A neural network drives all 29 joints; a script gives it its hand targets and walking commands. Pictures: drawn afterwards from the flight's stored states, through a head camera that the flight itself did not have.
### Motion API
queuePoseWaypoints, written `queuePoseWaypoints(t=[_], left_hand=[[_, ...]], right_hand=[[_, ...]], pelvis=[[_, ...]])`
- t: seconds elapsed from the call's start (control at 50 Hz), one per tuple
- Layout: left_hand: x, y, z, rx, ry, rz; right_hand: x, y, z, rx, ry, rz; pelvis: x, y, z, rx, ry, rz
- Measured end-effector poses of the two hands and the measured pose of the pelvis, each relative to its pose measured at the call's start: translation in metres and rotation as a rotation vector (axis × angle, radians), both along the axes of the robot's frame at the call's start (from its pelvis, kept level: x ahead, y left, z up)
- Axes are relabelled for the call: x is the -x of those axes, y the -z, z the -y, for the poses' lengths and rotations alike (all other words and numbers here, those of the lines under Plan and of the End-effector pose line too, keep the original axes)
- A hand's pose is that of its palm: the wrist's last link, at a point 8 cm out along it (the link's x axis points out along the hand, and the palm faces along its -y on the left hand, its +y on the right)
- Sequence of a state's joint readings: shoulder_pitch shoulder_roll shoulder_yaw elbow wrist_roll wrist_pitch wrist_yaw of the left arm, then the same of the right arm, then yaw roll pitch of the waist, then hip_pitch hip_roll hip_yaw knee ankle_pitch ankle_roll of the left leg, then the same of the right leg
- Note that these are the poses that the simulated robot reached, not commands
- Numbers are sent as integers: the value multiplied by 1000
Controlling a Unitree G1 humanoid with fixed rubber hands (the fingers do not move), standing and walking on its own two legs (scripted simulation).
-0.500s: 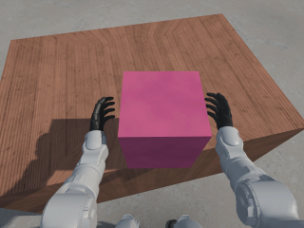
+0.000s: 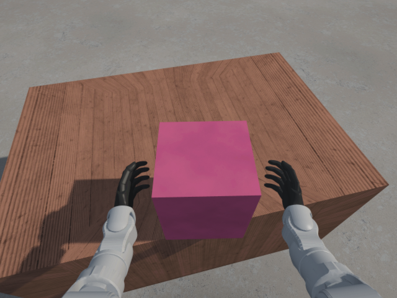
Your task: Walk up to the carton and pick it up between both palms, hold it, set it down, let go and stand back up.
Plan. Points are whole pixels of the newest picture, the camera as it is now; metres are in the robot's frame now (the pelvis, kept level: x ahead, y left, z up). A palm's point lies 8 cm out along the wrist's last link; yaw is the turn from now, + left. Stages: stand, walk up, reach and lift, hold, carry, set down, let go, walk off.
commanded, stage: set down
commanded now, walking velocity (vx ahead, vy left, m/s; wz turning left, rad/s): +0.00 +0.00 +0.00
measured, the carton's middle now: (203, 183) +0.41 +0.00 -0.07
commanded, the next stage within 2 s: none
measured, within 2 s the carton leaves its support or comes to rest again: neither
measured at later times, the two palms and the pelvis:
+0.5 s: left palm (118, 182) +0.36 +0.18 +0.03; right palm (302, 176) +0.35 -0.20 +0.04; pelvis +0.02 -0.01 +0.01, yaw +0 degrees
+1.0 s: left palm (111, 224) +0.28 +0.20 -0.01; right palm (308, 224) +0.27 -0.20 -0.01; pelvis +0.02 -0.01 +0.02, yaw +0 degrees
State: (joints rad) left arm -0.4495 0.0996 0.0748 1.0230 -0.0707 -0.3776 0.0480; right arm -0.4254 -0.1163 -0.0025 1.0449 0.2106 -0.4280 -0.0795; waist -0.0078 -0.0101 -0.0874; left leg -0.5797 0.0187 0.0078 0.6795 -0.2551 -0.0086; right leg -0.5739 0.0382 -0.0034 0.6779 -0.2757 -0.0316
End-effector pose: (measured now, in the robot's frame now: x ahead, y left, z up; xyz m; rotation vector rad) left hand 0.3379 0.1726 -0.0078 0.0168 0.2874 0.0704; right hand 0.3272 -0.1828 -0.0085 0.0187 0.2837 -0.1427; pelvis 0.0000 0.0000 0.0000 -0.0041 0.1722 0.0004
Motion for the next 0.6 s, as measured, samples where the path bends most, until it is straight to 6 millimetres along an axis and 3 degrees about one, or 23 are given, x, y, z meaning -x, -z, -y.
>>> queuePoseWaypoints(t=[0.1,0.32,0.5,0.6], left_hand=[[3,-1,-10,1,-26,-43],[-15,-33,-11,4,-3,16],[-20,-38,-10,2,-7,10],[-17,-36,-12,-15,-2,-11]], right_hand=[[0,-4,5,5,0,-27],[-17,-35,16,10,-10,15],[-26,-46,17,13,-30,22],[-24,-43,19,10,-28,4]], pelvis=[[-5,-2,2,-6,-2,34],[-15,-10,4,-4,-3,64],[-19,-15,7,-5,-1,63],[-21,-18,9,-3,-5,69]])
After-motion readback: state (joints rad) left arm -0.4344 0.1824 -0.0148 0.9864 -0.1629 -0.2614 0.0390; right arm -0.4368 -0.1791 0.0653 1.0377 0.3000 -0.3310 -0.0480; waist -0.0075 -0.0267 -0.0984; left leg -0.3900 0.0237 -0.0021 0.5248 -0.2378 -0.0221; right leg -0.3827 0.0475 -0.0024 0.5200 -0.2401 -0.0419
